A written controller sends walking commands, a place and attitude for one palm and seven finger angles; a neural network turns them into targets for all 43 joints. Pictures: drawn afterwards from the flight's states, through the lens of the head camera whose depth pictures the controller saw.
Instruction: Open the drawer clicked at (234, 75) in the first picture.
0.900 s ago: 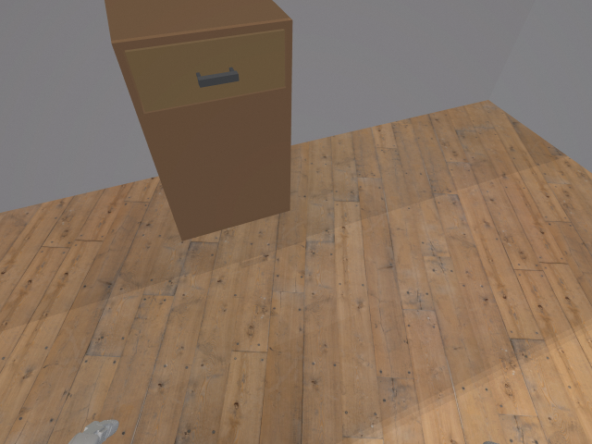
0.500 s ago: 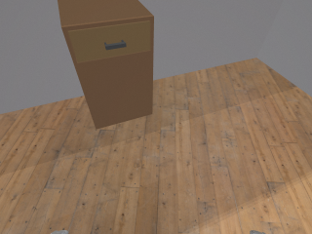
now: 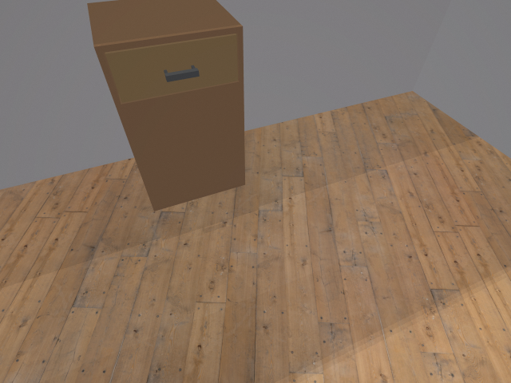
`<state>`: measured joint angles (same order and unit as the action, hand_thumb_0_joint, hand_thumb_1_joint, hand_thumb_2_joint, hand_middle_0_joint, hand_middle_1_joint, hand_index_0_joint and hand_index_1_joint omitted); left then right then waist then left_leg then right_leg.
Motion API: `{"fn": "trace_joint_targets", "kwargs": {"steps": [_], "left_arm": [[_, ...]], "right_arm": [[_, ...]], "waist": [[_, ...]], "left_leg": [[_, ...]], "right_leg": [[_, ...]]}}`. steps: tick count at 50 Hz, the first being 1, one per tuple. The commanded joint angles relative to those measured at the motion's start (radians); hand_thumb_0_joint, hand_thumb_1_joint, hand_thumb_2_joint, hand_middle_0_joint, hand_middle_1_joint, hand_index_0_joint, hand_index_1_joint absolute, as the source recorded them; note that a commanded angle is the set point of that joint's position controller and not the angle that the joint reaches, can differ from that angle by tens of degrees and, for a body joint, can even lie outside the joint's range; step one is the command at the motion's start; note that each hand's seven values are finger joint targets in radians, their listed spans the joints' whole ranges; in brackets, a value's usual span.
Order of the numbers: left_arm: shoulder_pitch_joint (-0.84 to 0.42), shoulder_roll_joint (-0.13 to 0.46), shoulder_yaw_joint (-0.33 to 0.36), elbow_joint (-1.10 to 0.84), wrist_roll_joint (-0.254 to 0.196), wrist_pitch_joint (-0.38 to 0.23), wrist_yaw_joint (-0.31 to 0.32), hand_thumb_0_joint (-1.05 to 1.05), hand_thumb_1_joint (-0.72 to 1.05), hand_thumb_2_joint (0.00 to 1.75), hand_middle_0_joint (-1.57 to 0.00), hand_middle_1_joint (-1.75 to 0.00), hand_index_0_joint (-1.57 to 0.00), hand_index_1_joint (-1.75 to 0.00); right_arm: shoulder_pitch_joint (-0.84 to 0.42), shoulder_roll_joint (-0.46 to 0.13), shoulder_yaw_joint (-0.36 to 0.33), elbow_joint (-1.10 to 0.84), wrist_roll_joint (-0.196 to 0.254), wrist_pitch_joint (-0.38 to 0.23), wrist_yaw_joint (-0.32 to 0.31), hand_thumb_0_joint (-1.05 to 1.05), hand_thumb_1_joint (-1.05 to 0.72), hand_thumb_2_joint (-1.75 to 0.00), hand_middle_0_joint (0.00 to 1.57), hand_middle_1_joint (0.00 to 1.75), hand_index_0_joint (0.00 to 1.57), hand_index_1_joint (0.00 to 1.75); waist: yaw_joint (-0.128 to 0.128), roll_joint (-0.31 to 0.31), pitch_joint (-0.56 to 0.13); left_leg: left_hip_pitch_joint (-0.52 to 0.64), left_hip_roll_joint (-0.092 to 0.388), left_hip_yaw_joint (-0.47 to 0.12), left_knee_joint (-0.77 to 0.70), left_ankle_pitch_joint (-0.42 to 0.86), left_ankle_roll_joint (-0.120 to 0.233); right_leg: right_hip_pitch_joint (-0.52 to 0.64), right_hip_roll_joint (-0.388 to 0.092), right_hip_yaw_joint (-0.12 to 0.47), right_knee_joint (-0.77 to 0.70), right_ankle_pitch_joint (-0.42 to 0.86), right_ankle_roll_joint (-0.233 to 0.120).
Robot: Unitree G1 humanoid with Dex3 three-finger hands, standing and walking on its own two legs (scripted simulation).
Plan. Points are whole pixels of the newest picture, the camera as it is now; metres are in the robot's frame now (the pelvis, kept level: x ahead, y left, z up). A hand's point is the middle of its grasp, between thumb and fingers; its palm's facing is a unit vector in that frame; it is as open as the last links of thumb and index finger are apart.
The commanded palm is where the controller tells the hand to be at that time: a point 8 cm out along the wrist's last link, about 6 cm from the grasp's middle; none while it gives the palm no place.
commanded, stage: stand and wait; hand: left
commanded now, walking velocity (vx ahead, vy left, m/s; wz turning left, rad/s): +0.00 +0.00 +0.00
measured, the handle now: (181, 72) +1.10 +0.33 -0.06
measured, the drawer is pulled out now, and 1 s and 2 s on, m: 0.00 0.00 0.00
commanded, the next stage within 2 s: look at it before walking up in 0.06 s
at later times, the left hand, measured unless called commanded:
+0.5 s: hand out of the picture +0.07 +0.25 -0.16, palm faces -0.03 -0.94 -0.33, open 7.4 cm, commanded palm none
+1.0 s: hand out of the picture +0.06 +0.21 -0.18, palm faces -0.09 -0.96 -0.25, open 7.4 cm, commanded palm none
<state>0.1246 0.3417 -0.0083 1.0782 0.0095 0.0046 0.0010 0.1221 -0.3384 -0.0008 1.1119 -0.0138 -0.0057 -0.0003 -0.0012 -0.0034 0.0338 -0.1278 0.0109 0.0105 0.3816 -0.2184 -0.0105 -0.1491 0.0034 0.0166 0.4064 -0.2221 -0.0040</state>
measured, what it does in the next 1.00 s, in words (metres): stands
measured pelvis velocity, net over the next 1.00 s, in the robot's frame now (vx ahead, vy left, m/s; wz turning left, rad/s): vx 0.03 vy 0.00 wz -0.12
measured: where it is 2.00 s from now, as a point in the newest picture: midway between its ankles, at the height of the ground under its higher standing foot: (284, 349)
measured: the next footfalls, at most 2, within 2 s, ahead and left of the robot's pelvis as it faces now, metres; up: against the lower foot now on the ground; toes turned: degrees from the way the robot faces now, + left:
left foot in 1.58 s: +0.41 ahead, +0.04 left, +0.00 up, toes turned -14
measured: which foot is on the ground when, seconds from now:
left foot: down 0.00-1.00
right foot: down 0.00-1.00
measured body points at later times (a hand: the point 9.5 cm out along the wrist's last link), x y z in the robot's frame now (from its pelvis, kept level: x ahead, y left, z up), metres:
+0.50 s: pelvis +0.00 +0.00 +0.00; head +0.01 +0.00 +0.45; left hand +0.08 +0.30 -0.13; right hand +0.08 -0.30 -0.13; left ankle -0.01 +0.13 -0.74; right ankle +0.00 -0.12 -0.74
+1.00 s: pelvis +0.03 +0.00 -0.01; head +0.03 +0.00 +0.44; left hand +0.07 +0.26 -0.16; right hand +0.06 -0.27 -0.15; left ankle -0.01 +0.13 -0.74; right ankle +0.00 -0.11 -0.73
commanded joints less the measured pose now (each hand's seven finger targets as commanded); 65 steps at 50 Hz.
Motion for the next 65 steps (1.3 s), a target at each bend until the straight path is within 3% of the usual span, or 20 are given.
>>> {"fn": "trace_joint_targets", "kwargs": {"steps": [1, 37, 40, 42, 45, 47, 48, 50, 52, 53, 54, 55, 56, 57, 58, 59, 60, 61, 62, 65], "left_arm": [[-0.053, 0.213, 0.043, -0.067, 0.001, -0.029, 0.010, 0.00, 0.90, 0.90, -0.20, -0.30, -0.20, -0.30], [-0.038, 0.210, 0.042, -0.052, 0.001, -0.035, 0.012, 0.00, 0.90, 0.90, -0.20, -0.30, -0.20, -0.30], [0.044, 0.093, 0.024, -0.029, 0.004, -0.003, 0.010, 0.00, 0.90, 0.90, -0.20, -0.30, -0.20, -0.30], [0.058, 0.100, 0.035, -0.049, 0.010, 0.012, -0.003, 0.00, 0.90, 0.90, -0.20, -0.30, -0.20, -0.30], [0.079, 0.095, 0.051, -0.097, 0.013, 0.015, -0.019, 0.00, 0.90, 0.90, -0.20, -0.30, -0.20, -0.30], [0.067, 0.047, 0.059, -0.132, 0.011, 0.007, -0.028, 0.00, 0.90, 0.90, -0.20, -0.30, -0.20, -0.30], [0.032, 0.038, 0.064, -0.157, 0.012, 0.004, -0.032, 0.00, 0.90, 0.90, -0.20, -0.30, -0.20, -0.30], [0.001, 0.028, 0.071, -0.186, 0.013, -0.006, -0.040, 0.00, 0.90, 0.90, -0.20, -0.30, -0.20, -0.30], [0.041, -0.013, 0.074, -0.181, 0.012, -0.014, -0.047, 0.00, 0.90, 0.90, -0.20, -0.30, -0.20, -0.30], [0.110, -0.029, 0.076, -0.163, 0.010, -0.016, -0.050, 0.00, 0.90, 0.90, -0.20, -0.30, -0.20, -0.30], [0.223, -0.029, 0.083, -0.124, 0.012, -0.019, -0.050, 0.00, 0.90, 0.90, -0.20, -0.30, -0.20, -0.30], [0.364, 0.024, 0.096, -0.076, 0.017, -0.028, -0.042, 0.00, 0.90, 0.90, -0.20, -0.30, -0.20, -0.30], [0.485, 0.143, 0.124, -0.047, 0.025, -0.045, -0.020, 0.00, 0.90, 0.90, -0.20, -0.30, -0.20, -0.30], [0.523, 0.158, 0.122, -0.046, 0.003, -0.048, -0.004, 0.00, 0.90, 0.90, -0.20, -0.30, -0.20, -0.30], [0.465, 0.137, 0.121, -0.061, 0.001, -0.051, 0.006, 0.00, 0.90, 0.90, -0.20, -0.30, -0.20, -0.30], [0.415, 0.096, 0.111, -0.073, 0.002, -0.055, 0.005, 0.00, 0.90, 0.90, -0.20, -0.30, -0.20, -0.30], [0.356, 0.070, 0.104, -0.086, 0.007, -0.059, 0.010, 0.00, 0.90, 0.90, -0.20, -0.30, -0.20, -0.30], [0.327, 0.036, 0.092, -0.094, 0.011, -0.064, 0.010, 0.00, 0.90, 0.90, -0.20, -0.30, -0.20, -0.30], [0.309, 0.025, 0.089, -0.094, 0.015, -0.070, 0.012, 0.00, 0.90, 0.90, -0.20, -0.30, -0.20, -0.30], [0.301, 0.020, 0.089, -0.082, 0.018, -0.080, 0.013, 0.00, 0.90, 0.90, -0.20, -0.30, -0.20, -0.30]], "right_arm": [[-0.059, -0.205, -0.034, -0.067, 0.003, -0.026, -0.013, 0.00, -0.90, -0.90, 0.20, 0.30, 0.20, 0.30], [-0.067, -0.208, -0.036, -0.057, 0.006, -0.031, -0.016, 0.00, -0.90, -0.90, 0.20, 0.30, 0.20, 0.30], [0.018, -0.086, -0.013, -0.035, -0.005, -0.008, -0.011, 0.00, -0.90, -0.90, 0.20, 0.30, 0.20, 0.30], [0.034, -0.101, -0.026, -0.048, -0.010, 0.001, -0.009, 0.00, -0.90, -0.90, 0.20, 0.30, 0.20, 0.30], [0.075, -0.144, -0.053, -0.079, -0.011, 0.003, -0.010, 0.00, -0.90, -0.90, 0.20, 0.30, 0.20, 0.30], [0.112, -0.181, -0.076, -0.089, -0.008, -0.011, -0.015, 0.00, -0.90, -0.90, 0.20, 0.30, 0.20, 0.30], [0.131, -0.175, -0.083, -0.095, -0.006, -0.023, -0.016, 0.00, -0.90, -0.90, 0.20, 0.30, 0.20, 0.30], [0.157, -0.148, -0.084, -0.099, -0.008, -0.037, -0.018, 0.00, -0.90, -0.90, 0.20, 0.30, 0.20, 0.30], [0.130, -0.124, -0.083, -0.107, -0.016, -0.040, -0.019, 0.00, -0.90, -0.90, 0.20, 0.30, 0.20, 0.30], [0.098, -0.121, -0.083, -0.115, -0.016, -0.040, -0.019, 0.00, -0.90, -0.90, 0.20, 0.30, 0.20, 0.30], [0.069, -0.113, -0.083, -0.120, -0.014, -0.038, -0.018, 0.00, -0.90, -0.90, 0.20, 0.30, 0.20, 0.30], [0.058, -0.081, -0.075, -0.131, -0.007, -0.038, -0.011, 0.00, -0.90, -0.90, 0.20, 0.30, 0.20, 0.30], [0.041, 0.006, -0.055, -0.182, 0.005, -0.041, 0.001, 0.00, -0.90, -0.90, 0.20, 0.30, 0.20, 0.30], [-0.036, 0.000, -0.053, -0.228, -0.001, -0.050, 0.002, 0.00, -0.90, -0.90, 0.20, 0.30, 0.20, 0.30], [-0.030, -0.012, -0.061, -0.222, 0.000, -0.054, 0.002, 0.00, -0.90, -0.90, 0.20, 0.30, 0.20, 0.30], [-0.057, -0.001, -0.062, -0.214, -0.001, -0.057, 0.004, 0.00, -0.90, -0.90, 0.20, 0.30, 0.20, 0.30], [-0.039, 0.006, -0.063, -0.202, -0.005, -0.056, 0.005, 0.00, -0.90, -0.90, 0.20, 0.30, 0.20, 0.30], [-0.032, 0.017, -0.063, -0.192, -0.011, -0.051, 0.006, 0.00, -0.90, -0.90, 0.20, 0.30, 0.20, 0.30], [0.003, 0.035, -0.062, -0.179, -0.011, -0.042, 0.007, 0.00, -0.90, -0.90, 0.20, 0.30, 0.20, 0.30], [0.032, 0.067, -0.065, -0.178, -0.007, -0.029, 0.015, 0.00, -0.90, -0.90, 0.20, 0.30, 0.20, 0.30]], "waist": [[0.003, -0.010, -0.045], [0.002, 0.006, -0.080], [0.003, -0.005, -0.063], [0.002, 0.000, 0.031], [-0.007, 0.058, 0.088], [-0.024, 0.183, 0.104], [-0.038, 0.191, 0.105], [-0.044, 0.139, 0.091], [-0.016, 0.131, 0.077], [0.022, 0.144, 0.046], [0.076, 0.102, 0.004], [0.137, -0.063, -0.054], [0.171, -0.405, -0.066], [0.177, -0.337, -0.053], [0.140, -0.227, -0.033], [0.125, -0.155, 0.008], [0.087, -0.082, 0.020], [0.067, -0.041, 0.049], [0.037, -0.026, 0.043], [0.009, -0.037, 0.035]], "left_leg": [[-0.008, 0.103, -0.094, -0.070, 0.074, 0.038], [0.043, 0.118, -0.087, -0.075, 0.188, 0.037], [0.037, 0.113, -0.040, -0.034, -0.042, 0.018], [-0.027, 0.118, -0.049, -0.051, -0.268, 0.030], [-0.014, 0.182, -0.118, -0.081, -0.440, 0.072], [0.023, 0.326, -0.243, -0.185, -0.464, 0.148], [0.069, 0.380, -0.261, -0.210, -0.358, 0.188], [0.109, 0.397, -0.206, -0.167, -0.182, 0.198], [0.068, 0.366, -0.077, -0.097, -0.005, 0.157], [0.024, 0.334, 0.000, -0.027, 0.026, 0.124], [-0.056, 0.283, 0.075, 0.122, 0.012, 0.086], [-0.194, 0.203, 0.155, 0.368, -0.012, 0.042], [-0.507, 0.067, 0.211, 0.699, -0.334, -0.020], [-0.604, 0.048, 0.083, 0.834, -0.387, -0.009], [-0.634, 0.094, 0.015, 0.869, -0.287, 0.002], [-0.614, 0.117, 0.011, 0.883, -0.219, -0.002], [-0.588, 0.136, -0.004, 0.869, -0.184, -0.006], [-0.556, 0.142, -0.003, 0.838, -0.145, -0.016], [-0.533, 0.143, 0.006, 0.810, -0.122, -0.026], [-0.501, 0.134, 0.033, 0.712, -0.060, -0.046]], "right_leg": [[-0.020, -0.118, 0.118, -0.091, 0.067, -0.030], [0.015, -0.122, 0.103, -0.081, 0.218, -0.027], [-0.039, -0.096, 0.121, -0.065, -0.019, -0.020], [-0.133, -0.070, 0.149, -0.066, -0.243, -0.032], [-0.281, -0.010, 0.129, 0.052, -0.331, -0.037], [-0.368, 0.036, -0.003, 0.315, -0.229, -0.016], [-0.437, -0.007, -0.018, 0.419, -0.267, -0.005], [-0.467, -0.061, -0.007, 0.442, -0.295, -0.001], [-0.355, -0.077, -0.052, 0.357, -0.276, -0.001], [-0.243, -0.065, -0.082, 0.276, -0.224, -0.003], [-0.071, -0.029, -0.122, 0.181, -0.108, -0.008], [0.130, -0.023, -0.079, 0.077, -0.064, -0.028], [0.275, -0.297, 0.407, -0.102, -0.166, -0.136], [0.262, -0.385, 0.651, -0.204, -0.094, -0.208], [0.264, -0.379, 0.583, -0.183, -0.083, -0.245], [0.160, -0.345, 0.547, -0.183, -0.084, -0.238], [0.108, -0.338, 0.507, -0.174, -0.081, -0.239], [0.039, -0.311, 0.439, -0.174, 0.001, -0.224], [0.011, -0.299, 0.376, -0.176, 0.065, -0.214], [-0.017, -0.247, 0.261, -0.183, 0.142, -0.198]]}}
